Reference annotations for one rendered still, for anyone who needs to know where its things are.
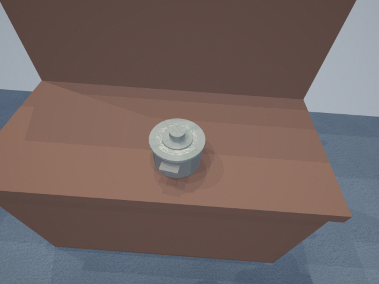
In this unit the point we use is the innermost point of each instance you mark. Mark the knob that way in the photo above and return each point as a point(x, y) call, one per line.
point(177, 132)

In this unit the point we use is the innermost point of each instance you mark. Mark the pot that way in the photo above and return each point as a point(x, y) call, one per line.
point(177, 170)

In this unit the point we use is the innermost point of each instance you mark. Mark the lid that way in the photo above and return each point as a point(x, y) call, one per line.
point(179, 151)

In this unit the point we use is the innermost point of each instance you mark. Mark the table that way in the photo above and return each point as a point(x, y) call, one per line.
point(75, 162)

